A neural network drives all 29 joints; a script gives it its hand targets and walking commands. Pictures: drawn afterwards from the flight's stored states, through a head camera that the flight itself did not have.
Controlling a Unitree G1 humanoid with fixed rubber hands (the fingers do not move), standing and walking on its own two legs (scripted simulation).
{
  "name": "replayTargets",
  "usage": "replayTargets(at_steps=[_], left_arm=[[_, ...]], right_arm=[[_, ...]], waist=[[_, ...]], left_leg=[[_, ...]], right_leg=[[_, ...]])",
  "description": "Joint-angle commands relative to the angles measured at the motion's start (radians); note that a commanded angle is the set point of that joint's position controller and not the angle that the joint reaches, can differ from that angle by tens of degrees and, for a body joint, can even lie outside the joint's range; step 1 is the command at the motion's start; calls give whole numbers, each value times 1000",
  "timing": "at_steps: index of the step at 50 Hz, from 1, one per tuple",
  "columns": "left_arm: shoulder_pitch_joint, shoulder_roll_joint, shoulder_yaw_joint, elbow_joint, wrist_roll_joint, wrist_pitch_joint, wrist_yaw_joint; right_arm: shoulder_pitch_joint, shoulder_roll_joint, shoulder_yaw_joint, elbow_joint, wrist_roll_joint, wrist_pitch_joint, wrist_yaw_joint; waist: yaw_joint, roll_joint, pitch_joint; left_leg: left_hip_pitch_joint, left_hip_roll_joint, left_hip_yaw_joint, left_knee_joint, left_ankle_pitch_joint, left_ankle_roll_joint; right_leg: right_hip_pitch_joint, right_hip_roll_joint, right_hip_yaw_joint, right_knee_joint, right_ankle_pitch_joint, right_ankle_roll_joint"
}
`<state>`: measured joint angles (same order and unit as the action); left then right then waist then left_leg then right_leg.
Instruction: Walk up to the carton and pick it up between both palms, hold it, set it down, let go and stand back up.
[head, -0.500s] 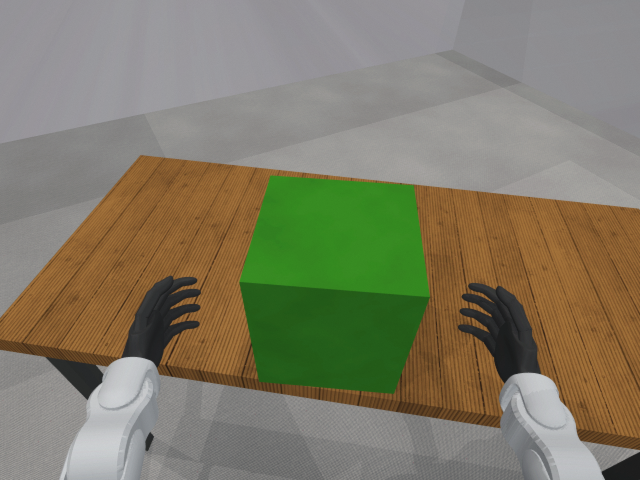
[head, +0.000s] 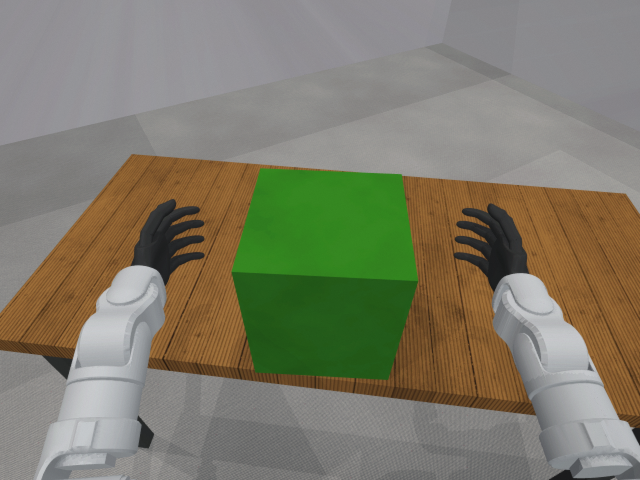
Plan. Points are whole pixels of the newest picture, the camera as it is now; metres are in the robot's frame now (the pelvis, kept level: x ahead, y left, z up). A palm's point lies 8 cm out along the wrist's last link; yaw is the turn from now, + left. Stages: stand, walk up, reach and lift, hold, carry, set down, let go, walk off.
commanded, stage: reach and lift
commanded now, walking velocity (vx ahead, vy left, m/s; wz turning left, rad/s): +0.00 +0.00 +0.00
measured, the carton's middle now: (325, 276) +0.41 +0.03 +0.01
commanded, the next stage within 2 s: none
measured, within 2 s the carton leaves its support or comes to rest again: neither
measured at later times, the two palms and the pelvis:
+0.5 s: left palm (157, 196) +0.39 +0.23 +0.17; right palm (503, 194) +0.41 -0.19 +0.18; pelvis +0.00 +0.00 +0.00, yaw +1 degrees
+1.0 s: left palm (173, 220) +0.40 +0.23 +0.13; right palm (474, 219) +0.42 -0.17 +0.13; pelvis +0.00 +0.00 +0.00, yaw +1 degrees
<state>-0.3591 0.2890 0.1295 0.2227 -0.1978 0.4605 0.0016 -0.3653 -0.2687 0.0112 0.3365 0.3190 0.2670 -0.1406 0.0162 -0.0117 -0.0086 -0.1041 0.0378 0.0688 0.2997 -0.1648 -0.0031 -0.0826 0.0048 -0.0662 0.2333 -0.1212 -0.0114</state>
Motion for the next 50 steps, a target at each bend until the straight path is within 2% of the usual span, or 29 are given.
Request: replayTargets(at_steps=[1,11,17,21,26,33,40,46,50], left_arm=[[-366,138,29,-113,-8,-16,9],[-554,170,5,-18,-18,28,20],[-664,188,-14,63,-32,48,24],[-748,202,-34,141,-49,37,29],[-842,215,-47,240,-58,1,30],[-868,210,-42,363,-34,-41,11],[-845,180,-47,456,-17,-149,-9],[-854,163,-55,538,-18,-297,-3],[-852,146,-65,624,-20,-411,3]], right_arm=[[-387,-130,-57,-100,2,-9,9],[-598,-196,-60,39,33,38,19],[-716,-222,-56,135,49,67,27],[-806,-228,-48,202,53,75,37],[-901,-237,-35,280,57,69,43],[-926,-219,-11,388,56,55,29],[-887,-161,-5,425,33,-8,20],[-878,-113,-14,430,-14,-113,17],[-863,-86,-10,480,-38,-197,19]], waist=[[0,33,-278],[-11,43,-370],[-17,40,-384],[-19,41,-411],[-19,46,-468],[-19,36,-472],[-19,33,-437],[-9,42,-478],[-1,37,-505]], left_leg=[[37,-48,-33,-15,189,-7],[77,-52,-48,23,294,-17],[63,-50,-57,28,282,-17],[47,-48,-64,32,259,-14],[46,-47,-69,44,289,-13],[42,-48,-72,37,331,-14],[17,-47,-65,17,286,-14],[1,-46,-54,23,260,-13],[-12,-44,-49,36,257,-15]], right_leg=[[111,28,51,5,167,4],[92,47,40,12,238,-5],[70,50,35,10,225,-8],[48,44,36,13,209,-7],[37,41,34,21,244,-6],[58,32,38,9,294,-7],[49,23,36,-6,253,-9],[11,20,31,0,214,-8],[-22,21,30,13,207,-1]])
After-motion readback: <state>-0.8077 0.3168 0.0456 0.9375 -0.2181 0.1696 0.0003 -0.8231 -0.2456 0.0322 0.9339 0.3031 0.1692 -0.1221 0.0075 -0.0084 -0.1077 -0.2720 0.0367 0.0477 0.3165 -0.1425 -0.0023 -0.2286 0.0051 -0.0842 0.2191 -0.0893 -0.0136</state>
